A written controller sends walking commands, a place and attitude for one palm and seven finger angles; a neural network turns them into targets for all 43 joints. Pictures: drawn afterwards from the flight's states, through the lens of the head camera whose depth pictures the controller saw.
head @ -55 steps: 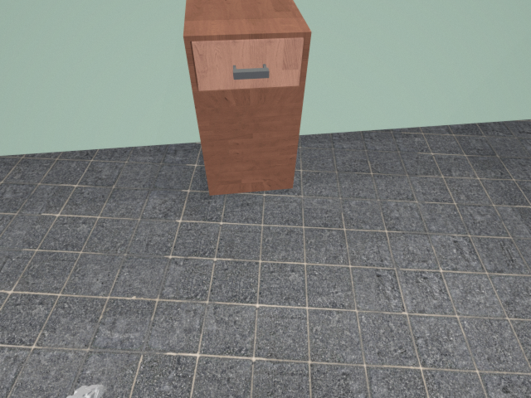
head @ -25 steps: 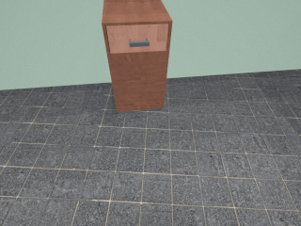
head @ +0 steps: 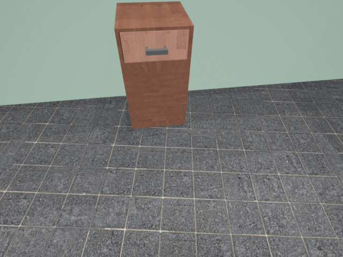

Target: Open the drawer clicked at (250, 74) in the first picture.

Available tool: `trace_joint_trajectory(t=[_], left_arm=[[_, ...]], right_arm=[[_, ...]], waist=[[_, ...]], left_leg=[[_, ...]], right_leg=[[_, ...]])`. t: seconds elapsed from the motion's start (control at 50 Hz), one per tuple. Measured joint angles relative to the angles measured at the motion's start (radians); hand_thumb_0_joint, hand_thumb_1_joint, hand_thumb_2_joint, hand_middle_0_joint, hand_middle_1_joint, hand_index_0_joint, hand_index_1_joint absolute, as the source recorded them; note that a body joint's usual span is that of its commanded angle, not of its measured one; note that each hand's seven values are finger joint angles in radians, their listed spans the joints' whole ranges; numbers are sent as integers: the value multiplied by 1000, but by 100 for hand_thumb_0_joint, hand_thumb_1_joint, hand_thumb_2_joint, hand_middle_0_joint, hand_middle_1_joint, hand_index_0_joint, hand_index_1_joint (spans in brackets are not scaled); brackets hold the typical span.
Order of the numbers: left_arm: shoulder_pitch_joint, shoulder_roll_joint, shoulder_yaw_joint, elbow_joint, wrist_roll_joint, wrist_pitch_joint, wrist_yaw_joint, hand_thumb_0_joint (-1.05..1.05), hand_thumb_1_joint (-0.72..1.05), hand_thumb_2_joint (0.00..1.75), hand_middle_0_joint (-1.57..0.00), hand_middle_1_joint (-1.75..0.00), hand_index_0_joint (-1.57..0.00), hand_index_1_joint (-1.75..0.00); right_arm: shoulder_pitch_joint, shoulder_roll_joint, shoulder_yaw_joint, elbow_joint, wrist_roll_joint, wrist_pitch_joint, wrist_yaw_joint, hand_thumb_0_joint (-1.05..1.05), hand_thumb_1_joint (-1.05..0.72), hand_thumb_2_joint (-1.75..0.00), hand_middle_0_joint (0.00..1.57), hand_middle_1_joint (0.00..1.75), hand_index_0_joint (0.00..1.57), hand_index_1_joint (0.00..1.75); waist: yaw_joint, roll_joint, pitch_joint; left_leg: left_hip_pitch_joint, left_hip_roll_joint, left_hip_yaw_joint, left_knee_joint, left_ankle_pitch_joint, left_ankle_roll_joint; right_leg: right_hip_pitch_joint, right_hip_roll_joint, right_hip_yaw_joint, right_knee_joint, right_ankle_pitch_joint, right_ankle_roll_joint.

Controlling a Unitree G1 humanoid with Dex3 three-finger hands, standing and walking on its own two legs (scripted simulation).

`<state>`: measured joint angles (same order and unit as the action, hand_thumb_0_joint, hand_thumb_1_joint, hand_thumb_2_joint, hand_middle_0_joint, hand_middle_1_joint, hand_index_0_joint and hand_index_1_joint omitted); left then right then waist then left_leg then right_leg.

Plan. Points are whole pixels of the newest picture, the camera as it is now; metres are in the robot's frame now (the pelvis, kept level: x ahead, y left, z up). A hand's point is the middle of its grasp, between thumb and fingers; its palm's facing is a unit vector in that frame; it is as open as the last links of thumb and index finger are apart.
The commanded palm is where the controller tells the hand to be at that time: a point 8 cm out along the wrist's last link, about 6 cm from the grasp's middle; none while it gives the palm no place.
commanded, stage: look at it before walking up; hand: left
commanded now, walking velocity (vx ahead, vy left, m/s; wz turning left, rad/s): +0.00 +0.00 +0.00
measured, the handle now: (156, 49) +1.19 +0.15 -0.09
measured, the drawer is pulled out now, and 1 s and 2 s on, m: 0.00 0.00 0.00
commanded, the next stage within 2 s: walk to a spot facing it in 0.34 s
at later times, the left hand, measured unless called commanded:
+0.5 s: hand out of the picture +0.07 +0.24 -0.16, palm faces -0.02 -0.94 -0.33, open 7.4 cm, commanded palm none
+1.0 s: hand out of the picture +0.10 +0.14 -0.17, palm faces -0.15 -0.97 -0.18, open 7.4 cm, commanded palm none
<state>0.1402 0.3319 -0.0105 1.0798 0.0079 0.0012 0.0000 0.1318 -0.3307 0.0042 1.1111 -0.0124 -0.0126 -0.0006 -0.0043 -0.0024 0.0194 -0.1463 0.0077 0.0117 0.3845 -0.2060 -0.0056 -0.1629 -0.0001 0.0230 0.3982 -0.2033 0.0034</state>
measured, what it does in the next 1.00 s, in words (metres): walks ahead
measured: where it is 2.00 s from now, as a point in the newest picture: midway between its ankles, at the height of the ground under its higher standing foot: (188, 221)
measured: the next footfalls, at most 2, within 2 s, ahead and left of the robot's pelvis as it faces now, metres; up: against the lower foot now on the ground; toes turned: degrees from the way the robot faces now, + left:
left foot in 1.22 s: +0.39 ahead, +0.06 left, +0.00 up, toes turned -15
right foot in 1.80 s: +0.44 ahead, -0.22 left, +0.00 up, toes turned -47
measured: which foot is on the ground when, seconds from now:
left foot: down 0.00-0.80, up 0.82-1.00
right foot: down 0.00-1.00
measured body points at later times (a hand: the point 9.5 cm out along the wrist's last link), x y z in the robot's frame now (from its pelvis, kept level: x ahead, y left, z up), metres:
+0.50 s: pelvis +0.00 +0.00 +0.00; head +0.01 +0.00 +0.45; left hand +0.07 +0.29 -0.13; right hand +0.08 -0.30 -0.13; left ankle +0.00 +0.12 -0.74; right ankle +0.01 -0.12 -0.74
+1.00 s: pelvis +0.11 -0.03 -0.01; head +0.13 -0.04 +0.44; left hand +0.11 +0.19 -0.16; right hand +0.11 -0.28 -0.16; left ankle +0.16 +0.09 -0.67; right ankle +0.04 -0.11 -0.74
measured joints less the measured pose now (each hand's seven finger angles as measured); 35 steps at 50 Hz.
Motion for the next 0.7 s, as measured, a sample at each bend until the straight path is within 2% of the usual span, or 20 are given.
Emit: trace_joint_trajectory(t=[0.5,0.58,0.66,0.7], left_arm=[[15,1,3,9,0,2,4,0,90,90,-21,-30,-20,-30],[61,-24,11,-7,6,23,-1,0,90,90,-20,-30,-20,-29],[138,-59,24,-35,10,35,-20,0,90,90,-20,-29,-20,-29],[172,-78,34,-43,11,35,-27,0,90,90,-20,-29,-20,-29]], right_arm=[[-8,-1,1,3,-1,4,-3,1,-91,-90,21,30,21,30],[18,23,-3,-15,-9,15,-4,1,-91,-90,20,30,21,30],[72,58,-14,-49,-11,13,-1,1,-91,-90,20,30,21,30],[99,74,-21,-58,-10,4,-1,1,-91,-90,20,30,21,30]], waist=[[7,0,4],[20,2,-16],[23,1,-29],[26,-2,-24]], left_leg=[[8,5,2,-12,1,-4],[-10,20,31,49,-50,-4],[-27,37,69,120,-113,0],[-22,47,97,146,-145,-5]], right_leg=[[8,5,2,-16,4,-2],[-20,20,29,41,-32,-7],[-69,40,64,149,-137,-23],[-108,35,43,237,-184,-27]])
